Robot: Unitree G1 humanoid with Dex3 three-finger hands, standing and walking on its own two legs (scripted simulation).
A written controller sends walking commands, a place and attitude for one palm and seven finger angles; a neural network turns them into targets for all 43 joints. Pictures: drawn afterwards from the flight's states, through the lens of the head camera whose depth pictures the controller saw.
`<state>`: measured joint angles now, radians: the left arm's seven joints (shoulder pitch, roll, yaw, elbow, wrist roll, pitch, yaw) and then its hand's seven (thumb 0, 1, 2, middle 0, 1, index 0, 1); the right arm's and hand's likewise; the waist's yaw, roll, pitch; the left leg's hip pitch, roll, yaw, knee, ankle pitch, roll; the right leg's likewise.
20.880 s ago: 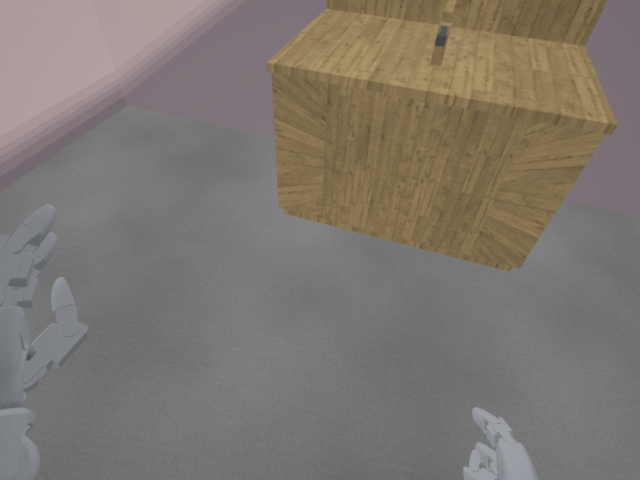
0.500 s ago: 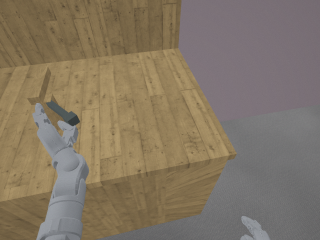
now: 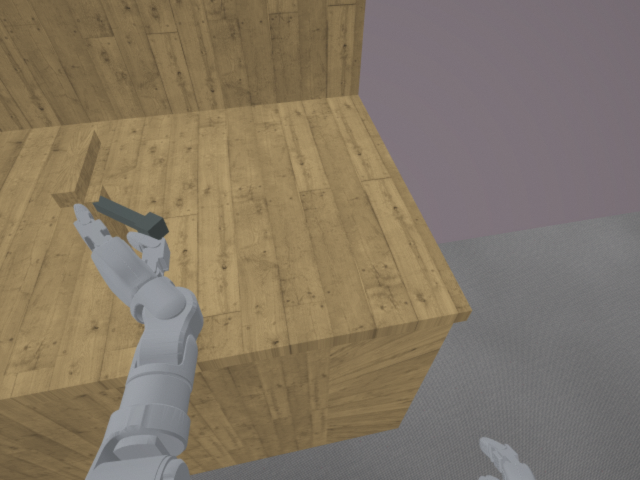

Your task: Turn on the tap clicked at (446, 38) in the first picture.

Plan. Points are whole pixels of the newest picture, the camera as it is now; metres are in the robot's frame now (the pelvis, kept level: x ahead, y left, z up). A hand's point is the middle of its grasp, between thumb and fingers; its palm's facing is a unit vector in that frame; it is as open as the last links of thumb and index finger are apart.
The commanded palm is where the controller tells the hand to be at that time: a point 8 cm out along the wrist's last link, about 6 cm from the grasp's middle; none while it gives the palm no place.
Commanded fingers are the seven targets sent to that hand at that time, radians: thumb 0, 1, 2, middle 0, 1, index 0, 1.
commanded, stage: push the lever round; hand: left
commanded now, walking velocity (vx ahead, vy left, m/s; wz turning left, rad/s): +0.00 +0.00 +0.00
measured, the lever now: (152, 228) +0.41 +0.26 +0.09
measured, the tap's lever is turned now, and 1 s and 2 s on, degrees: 50 60 62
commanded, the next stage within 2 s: none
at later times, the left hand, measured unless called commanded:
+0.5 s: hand (175, 236) +0.39 +0.22 +0.09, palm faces +0.83 -0.55 -0.06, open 8.3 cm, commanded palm +0.36 +0.23 +0.08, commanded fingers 0.00 0.90 0.90 -0.15 -0.15 -0.15 -0.15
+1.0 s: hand (178, 233) +0.40 +0.22 +0.09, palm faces +0.85 -0.53 -0.05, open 8.4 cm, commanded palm +0.39 +0.23 +0.08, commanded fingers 0.00 0.90 0.90 -0.15 -0.15 -0.15 -0.15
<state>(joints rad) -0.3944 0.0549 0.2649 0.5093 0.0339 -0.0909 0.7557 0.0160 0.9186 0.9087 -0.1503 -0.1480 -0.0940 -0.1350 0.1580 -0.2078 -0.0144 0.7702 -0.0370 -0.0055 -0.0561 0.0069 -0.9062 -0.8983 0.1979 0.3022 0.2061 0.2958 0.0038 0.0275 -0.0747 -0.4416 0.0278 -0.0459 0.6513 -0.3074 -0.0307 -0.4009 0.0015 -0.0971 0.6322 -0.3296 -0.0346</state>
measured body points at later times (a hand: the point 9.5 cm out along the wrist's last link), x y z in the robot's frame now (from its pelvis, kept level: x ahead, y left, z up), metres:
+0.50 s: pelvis +0.00 -0.01 +0.00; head +0.02 -0.02 +0.45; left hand +0.35 +0.25 +0.10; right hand +0.14 -0.26 -0.12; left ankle +0.01 +0.14 -0.72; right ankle +0.00 -0.10 -0.72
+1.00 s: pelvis +0.00 -0.02 +0.00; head +0.03 -0.03 +0.45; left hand +0.35 +0.24 +0.09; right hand +0.13 -0.27 -0.13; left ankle +0.01 +0.14 -0.72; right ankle +0.00 -0.10 -0.72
